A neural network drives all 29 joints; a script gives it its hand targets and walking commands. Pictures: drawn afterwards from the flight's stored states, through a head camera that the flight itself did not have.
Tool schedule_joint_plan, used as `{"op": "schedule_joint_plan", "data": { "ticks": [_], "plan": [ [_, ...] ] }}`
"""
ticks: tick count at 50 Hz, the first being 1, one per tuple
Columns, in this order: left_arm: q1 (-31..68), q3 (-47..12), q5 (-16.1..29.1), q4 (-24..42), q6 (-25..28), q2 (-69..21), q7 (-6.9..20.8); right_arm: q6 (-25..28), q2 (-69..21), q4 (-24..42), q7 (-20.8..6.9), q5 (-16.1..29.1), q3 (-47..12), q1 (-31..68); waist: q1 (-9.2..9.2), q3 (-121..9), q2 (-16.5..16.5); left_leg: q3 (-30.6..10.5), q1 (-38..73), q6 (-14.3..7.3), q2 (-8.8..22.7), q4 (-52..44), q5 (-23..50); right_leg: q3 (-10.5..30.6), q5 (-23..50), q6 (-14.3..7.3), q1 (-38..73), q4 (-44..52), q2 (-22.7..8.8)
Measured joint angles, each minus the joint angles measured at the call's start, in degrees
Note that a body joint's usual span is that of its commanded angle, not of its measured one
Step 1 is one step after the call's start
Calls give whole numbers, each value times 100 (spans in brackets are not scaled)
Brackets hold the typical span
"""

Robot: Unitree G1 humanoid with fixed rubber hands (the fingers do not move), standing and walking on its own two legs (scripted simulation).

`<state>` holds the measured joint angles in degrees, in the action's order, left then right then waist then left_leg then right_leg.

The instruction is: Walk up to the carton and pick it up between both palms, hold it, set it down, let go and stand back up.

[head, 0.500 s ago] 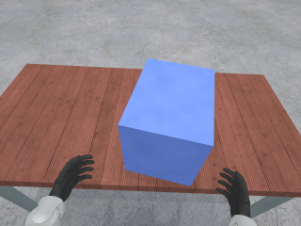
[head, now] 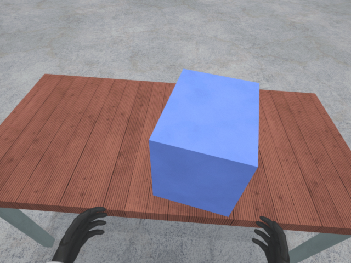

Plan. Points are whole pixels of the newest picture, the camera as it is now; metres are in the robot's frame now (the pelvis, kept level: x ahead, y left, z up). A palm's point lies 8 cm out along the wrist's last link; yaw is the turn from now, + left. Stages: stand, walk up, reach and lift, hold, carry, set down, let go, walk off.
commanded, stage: set down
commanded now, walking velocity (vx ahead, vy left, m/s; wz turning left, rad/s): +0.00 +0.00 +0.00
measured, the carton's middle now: (205, 140) +0.46 -0.07 -0.01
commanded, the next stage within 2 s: let go in 1.36 s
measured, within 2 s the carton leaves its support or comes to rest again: neither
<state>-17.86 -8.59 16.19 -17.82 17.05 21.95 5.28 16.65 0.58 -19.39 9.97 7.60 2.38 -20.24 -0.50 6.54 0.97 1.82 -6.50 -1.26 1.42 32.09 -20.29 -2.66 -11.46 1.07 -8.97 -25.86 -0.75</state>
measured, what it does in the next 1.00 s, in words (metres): stands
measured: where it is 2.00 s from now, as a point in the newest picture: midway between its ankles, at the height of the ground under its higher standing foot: outside the picture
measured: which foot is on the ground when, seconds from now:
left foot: down 0.00-1.00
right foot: down 0.00-1.00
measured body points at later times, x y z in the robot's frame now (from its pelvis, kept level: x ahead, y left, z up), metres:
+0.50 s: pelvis +0.00 -0.01 +0.00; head +0.00 +0.00 +0.45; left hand +0.17 +0.21 -0.05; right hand +0.15 -0.22 -0.06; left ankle -0.02 +0.09 -0.73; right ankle +0.03 -0.14 -0.73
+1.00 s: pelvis +0.02 -0.02 +0.01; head +0.02 -0.01 +0.46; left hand +0.17 +0.21 -0.07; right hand +0.16 -0.23 -0.08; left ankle -0.02 +0.09 -0.73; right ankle +0.03 -0.14 -0.73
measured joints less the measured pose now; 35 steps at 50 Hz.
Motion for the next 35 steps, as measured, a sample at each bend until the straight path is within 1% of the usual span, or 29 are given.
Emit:
{"op": "schedule_joint_plan", "data": {
  "ticks": [7,14,30,35],
  "plan": [
    [106,-68,-45,-413,6,-75,-73,120,30,-533,-105,-71,80,233,37,-19,-6,2,3,5,6,105,-46,7,-60,-4,-17,-140,2],
    [206,12,-253,-637,-165,-238,-108,146,183,-893,-225,-61,25,361,26,-18,-30,44,174,30,15,-28,1,49,-41,-13,102,-83,18],
    [163,385,-724,-879,-768,-520,-136,-3,291,-1258,-402,-351,17,258,-65,3,-80,86,422,101,33,-457,177,87,19,-72,230,119,51],
    [120,471,-868,-832,-978,-596,-166,-28,312,-1415,-471,-464,-4,310,-82,17,-78,85,479,132,43,-594,226,84,35,-89,264,202,64]
  ]
}}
